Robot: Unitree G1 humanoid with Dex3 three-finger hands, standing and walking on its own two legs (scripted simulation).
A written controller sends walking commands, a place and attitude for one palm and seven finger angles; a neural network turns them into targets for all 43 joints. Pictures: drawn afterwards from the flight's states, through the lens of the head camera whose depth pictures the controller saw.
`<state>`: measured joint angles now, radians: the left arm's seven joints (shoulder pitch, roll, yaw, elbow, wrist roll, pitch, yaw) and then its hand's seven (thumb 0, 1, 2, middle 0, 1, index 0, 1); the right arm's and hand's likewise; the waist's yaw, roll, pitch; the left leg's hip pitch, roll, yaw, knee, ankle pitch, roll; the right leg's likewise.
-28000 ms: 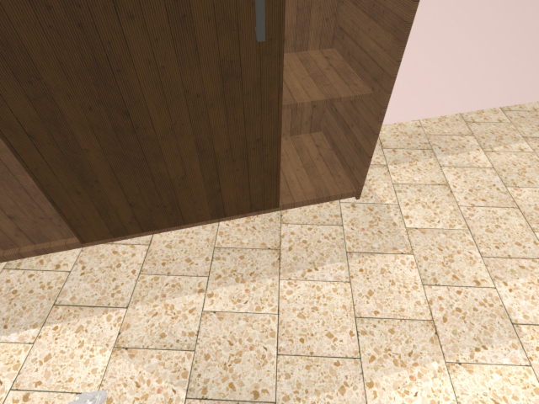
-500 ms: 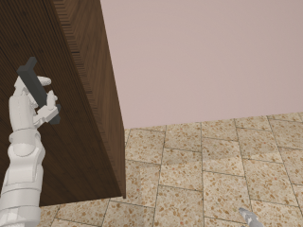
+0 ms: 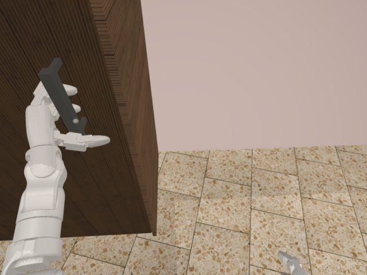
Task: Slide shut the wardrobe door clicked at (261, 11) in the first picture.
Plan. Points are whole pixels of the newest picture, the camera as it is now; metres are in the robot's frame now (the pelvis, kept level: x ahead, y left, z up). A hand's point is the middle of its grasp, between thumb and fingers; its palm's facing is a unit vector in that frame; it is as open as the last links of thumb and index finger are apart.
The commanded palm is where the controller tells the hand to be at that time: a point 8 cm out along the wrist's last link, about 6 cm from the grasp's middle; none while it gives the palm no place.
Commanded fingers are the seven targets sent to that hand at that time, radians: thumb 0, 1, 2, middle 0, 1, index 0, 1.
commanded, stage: loosen the grip on the handle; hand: left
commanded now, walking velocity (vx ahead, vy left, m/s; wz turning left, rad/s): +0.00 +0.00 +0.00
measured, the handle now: (68, 102) +0.40 +0.28 +0.18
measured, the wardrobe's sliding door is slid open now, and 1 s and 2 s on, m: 0.00 0.00 0.00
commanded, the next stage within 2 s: slip the hand off the handle in 0.18 s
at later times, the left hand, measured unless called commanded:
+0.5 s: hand (62, 127) +0.35 +0.28 +0.16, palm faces +0.48 -0.85 -0.21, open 14.7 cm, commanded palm +0.31 +0.32 +0.16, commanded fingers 0.00 -0.55 0.20 -0.25 -1.15 -0.25 -1.15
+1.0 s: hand (30, 130) +0.33 +0.33 +0.16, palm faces +0.46 -0.86 -0.21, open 14.7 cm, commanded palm +0.27 +0.36 +0.16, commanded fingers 0.00 -0.55 0.20 -0.25 -1.15 -0.25 -1.15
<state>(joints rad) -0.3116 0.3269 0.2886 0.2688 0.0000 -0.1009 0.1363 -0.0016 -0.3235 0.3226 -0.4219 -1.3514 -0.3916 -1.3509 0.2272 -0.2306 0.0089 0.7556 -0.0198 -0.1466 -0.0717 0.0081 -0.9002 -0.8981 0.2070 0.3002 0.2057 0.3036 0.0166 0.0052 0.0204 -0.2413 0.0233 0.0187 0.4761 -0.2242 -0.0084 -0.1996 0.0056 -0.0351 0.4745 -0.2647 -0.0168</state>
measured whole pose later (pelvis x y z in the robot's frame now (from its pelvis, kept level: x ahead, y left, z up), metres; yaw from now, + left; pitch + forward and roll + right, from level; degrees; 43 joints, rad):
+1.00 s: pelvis +0.00 +0.00 -0.01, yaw +0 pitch +2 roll -1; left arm -0.22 0.48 0.51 0.33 -0.12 -0.17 -0.07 -0.01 -0.55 0.20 -0.25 -1.15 -0.25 -1.15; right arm 0.27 -0.26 -0.01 0.75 0.01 -0.12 -0.12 0.01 -0.90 -0.90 0.21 0.30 0.20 0.30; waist 0.01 0.02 -0.02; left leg -0.36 0.03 0.02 0.61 -0.29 -0.01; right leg -0.31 0.01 -0.04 0.58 -0.32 -0.01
